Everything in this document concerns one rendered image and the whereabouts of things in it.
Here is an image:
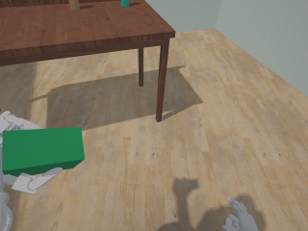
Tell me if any sponge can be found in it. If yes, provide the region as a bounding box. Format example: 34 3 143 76
2 127 85 177

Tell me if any left robot forearm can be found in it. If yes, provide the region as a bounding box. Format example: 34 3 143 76
0 192 13 231

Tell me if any robot right hand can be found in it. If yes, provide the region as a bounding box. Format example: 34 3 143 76
222 197 259 231

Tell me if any table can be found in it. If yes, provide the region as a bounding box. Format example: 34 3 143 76
0 0 176 122

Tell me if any robot left hand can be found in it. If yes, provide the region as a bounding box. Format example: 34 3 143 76
0 111 63 195

